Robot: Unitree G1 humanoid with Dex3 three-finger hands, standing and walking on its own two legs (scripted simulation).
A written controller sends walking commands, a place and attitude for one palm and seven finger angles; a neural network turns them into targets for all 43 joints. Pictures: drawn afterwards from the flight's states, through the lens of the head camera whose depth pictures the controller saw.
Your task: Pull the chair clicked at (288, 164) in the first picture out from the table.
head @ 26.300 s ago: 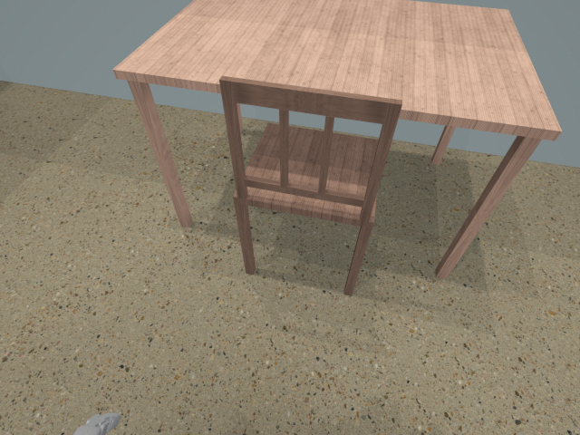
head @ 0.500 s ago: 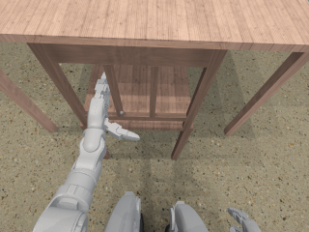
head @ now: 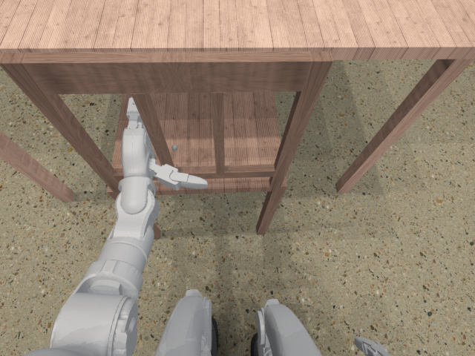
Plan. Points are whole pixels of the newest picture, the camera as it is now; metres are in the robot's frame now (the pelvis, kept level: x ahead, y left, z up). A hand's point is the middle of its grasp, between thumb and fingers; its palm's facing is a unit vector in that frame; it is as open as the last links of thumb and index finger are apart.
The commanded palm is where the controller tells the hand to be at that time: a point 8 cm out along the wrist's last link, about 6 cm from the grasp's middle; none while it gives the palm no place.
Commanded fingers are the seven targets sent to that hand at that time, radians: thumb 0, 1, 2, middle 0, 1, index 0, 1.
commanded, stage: push the fingers through the gap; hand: left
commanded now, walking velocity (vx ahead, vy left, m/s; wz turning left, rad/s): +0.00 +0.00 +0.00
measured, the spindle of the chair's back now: (157, 138) +0.48 +0.13 +0.01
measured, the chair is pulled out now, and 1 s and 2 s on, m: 0.00 0.00 0.03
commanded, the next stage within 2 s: hook a spindle and tug to test in 0.22 s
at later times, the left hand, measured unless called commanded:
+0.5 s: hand (173, 152) +0.44 +0.10 +0.02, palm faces +0.04 -1.00 -0.02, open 16.6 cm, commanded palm +0.42 +0.14 +0.02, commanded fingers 0.00 -0.50 0.30 -0.24 -0.63 -0.24 -0.63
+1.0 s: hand (168, 149) +0.45 +0.11 +0.02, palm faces +0.05 -1.00 -0.02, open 9.3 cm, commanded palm +0.43 +0.14 +0.02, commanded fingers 0.00 0.62 0.78 -0.50 -1.45 -0.50 -1.45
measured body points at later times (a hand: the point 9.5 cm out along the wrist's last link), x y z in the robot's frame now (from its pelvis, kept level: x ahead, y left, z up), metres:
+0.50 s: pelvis +0.00 +0.00 +0.00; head +0.13 +0.01 +0.43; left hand +0.44 +0.16 +0.03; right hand +0.09 -0.26 -0.12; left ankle +0.06 +0.08 -0.62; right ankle +0.00 -0.10 -0.62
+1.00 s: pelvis +0.00 +0.01 +0.00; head +0.13 +0.02 +0.43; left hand +0.44 +0.16 +0.03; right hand +0.08 -0.25 -0.13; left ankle +0.06 +0.08 -0.62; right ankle +0.00 -0.10 -0.62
